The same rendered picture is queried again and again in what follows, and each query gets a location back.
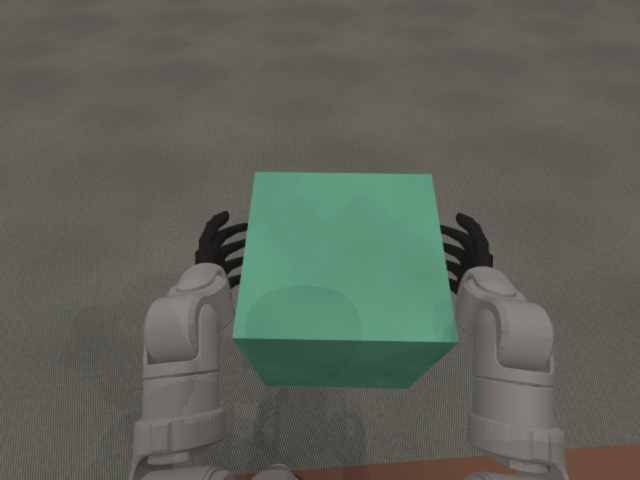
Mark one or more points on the left robot shin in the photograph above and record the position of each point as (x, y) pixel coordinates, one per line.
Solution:
(281, 467)

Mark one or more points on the carton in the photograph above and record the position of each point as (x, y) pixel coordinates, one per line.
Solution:
(344, 281)

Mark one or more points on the robot left forearm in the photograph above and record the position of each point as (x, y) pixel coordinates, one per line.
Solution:
(181, 417)

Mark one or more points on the left robot hand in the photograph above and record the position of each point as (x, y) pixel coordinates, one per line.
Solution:
(211, 240)

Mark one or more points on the robot right forearm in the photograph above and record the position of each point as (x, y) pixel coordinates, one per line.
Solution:
(513, 421)

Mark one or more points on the right robot hand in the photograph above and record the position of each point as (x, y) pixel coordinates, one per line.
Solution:
(476, 247)

